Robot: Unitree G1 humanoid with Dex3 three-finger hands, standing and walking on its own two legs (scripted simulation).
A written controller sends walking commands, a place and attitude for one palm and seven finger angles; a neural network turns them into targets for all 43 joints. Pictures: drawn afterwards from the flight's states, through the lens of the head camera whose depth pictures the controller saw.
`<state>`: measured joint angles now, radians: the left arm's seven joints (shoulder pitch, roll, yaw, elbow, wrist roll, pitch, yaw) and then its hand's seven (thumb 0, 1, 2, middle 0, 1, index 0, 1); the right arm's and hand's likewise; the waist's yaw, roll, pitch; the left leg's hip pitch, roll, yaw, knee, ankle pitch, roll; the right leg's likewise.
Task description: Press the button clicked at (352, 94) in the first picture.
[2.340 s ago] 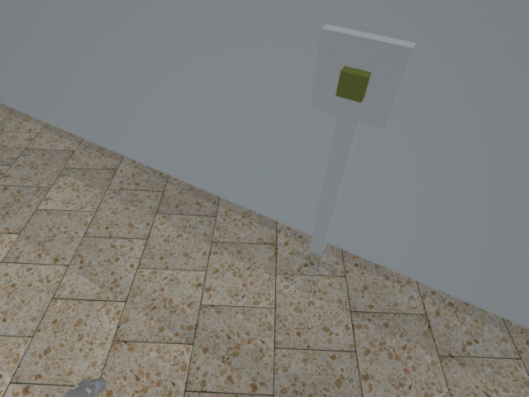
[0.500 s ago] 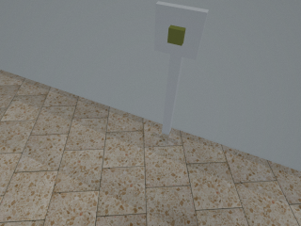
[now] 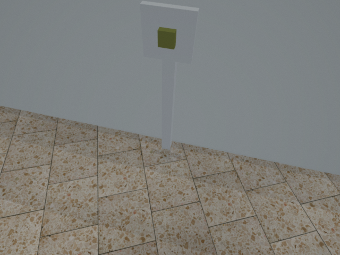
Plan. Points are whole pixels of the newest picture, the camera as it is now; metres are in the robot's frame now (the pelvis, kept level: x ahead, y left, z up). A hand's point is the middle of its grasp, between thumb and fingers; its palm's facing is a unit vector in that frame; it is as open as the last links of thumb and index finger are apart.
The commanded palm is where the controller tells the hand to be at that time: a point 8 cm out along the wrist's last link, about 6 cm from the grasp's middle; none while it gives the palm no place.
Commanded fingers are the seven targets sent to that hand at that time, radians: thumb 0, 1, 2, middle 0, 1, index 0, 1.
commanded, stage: turn to face it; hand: left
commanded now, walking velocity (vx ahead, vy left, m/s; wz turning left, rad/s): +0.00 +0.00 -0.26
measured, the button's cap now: (167, 37) +0.84 +0.09 +0.08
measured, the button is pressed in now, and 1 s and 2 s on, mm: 0 0 0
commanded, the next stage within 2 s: take the last steps up to it in 0.06 s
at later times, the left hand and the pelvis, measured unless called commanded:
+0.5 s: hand out of the picture +0.12 +0.17 -0.17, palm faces -0.16 -0.97 -0.18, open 7.4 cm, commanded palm none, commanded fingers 0.00 0.90 0.90 -0.20 -0.30 -0.20 -0.30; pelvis +0.01 +0.01 -0.01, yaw -8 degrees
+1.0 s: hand (93, 242) +0.17 +0.23 -0.19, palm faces -0.10 -0.99 -0.14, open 7.4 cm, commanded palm none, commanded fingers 0.00 0.90 0.90 -0.20 -0.30 -0.20 -0.30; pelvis +0.17 +0.06 +0.00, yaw -9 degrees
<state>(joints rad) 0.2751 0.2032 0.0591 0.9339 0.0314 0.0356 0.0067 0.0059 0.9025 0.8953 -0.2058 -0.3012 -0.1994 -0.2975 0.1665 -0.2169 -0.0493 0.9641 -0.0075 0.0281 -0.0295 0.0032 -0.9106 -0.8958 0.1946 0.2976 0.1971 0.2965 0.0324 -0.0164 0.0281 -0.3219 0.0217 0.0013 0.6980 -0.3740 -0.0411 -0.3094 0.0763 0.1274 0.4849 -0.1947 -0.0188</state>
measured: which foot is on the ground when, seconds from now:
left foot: up 0.00-0.02, down 0.04-0.46, up 0.48-0.80, down 0.82-1.00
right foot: down 0.00-0.04, up 0.06-0.44, down 0.46-0.82, up 0.84-1.00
